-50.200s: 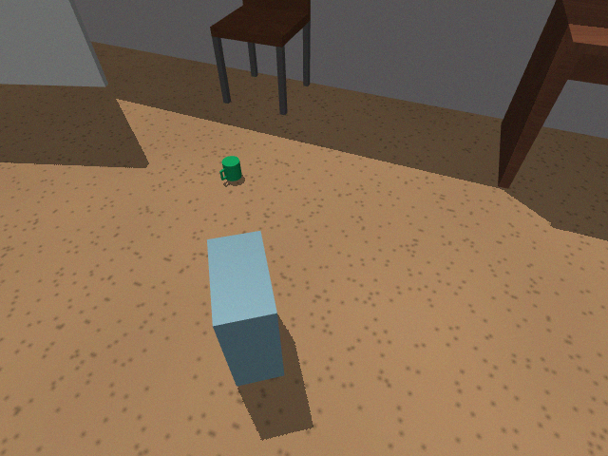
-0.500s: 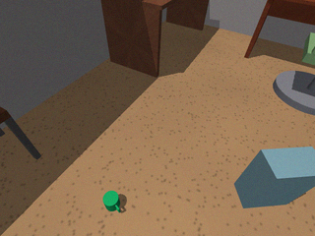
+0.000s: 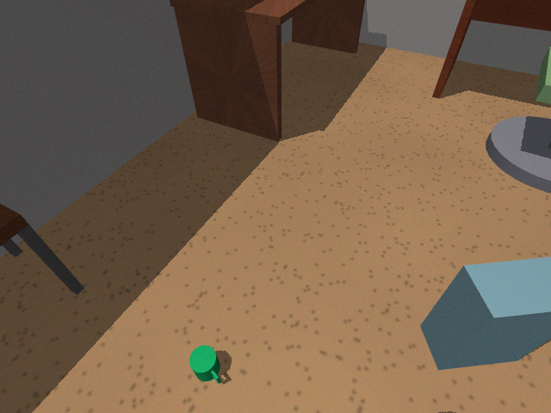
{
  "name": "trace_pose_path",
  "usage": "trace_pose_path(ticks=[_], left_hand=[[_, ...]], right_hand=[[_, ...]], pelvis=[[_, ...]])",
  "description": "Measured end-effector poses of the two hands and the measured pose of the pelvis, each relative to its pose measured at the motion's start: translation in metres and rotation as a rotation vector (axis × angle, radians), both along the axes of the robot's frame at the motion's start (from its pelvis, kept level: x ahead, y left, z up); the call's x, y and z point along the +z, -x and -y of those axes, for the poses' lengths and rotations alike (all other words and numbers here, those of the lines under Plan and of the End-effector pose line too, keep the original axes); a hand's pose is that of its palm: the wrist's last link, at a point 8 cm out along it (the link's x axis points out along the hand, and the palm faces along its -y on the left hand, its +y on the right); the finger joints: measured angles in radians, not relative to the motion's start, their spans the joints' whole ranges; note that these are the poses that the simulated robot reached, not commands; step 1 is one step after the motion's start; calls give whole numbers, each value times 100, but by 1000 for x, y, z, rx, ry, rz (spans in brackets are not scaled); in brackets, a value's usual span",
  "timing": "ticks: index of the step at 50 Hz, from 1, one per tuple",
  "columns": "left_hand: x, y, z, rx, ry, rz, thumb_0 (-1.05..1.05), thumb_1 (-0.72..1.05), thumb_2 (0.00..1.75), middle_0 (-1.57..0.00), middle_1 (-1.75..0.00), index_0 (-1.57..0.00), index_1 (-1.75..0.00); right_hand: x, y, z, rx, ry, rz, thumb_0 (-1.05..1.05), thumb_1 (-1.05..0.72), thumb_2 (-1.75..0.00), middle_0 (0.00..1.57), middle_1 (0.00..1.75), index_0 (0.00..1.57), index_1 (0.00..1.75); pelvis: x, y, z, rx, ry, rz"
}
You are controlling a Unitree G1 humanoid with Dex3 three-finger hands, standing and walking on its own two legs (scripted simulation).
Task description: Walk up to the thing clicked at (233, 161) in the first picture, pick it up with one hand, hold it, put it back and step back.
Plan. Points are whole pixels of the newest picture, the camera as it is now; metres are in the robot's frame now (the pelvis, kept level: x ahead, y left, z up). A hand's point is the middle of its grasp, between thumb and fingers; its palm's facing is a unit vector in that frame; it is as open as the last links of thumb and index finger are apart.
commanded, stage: stand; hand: left
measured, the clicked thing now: (208, 367) +0.45 +0.25 -0.73
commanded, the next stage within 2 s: rise first in 1.52 s
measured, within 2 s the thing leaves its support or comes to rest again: neither
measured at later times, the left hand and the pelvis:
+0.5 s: hand out of the picture +0.08 +0.25 -0.15, palm faces -0.04 -0.94 -0.35, open 7.4 cm; pelvis +0.00 -0.01 +0.00, yaw +0 degrees
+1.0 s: hand out of the picture +0.07 +0.25 -0.15, palm faces -0.03 -0.94 -0.35, open 7.4 cm; pelvis +0.00 -0.01 +0.00, yaw +1 degrees
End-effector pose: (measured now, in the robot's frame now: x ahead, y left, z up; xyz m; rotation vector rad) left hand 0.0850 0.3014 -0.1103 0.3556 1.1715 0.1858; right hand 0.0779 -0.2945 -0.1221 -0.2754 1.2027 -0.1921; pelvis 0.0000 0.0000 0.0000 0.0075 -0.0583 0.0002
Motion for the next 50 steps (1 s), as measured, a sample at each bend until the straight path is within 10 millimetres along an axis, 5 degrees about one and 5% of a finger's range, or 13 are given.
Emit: trace_pose_path(ticks=[50], left_hand=[[-4,17,10,32,13,-52,1,91,90,-20,-30,-20,-30]], right_hand=[[-1,14,10,8,11,-53,1,-90,-90,20,30,20,30]], pelvis=[[1,-2,9,9,1,-14]])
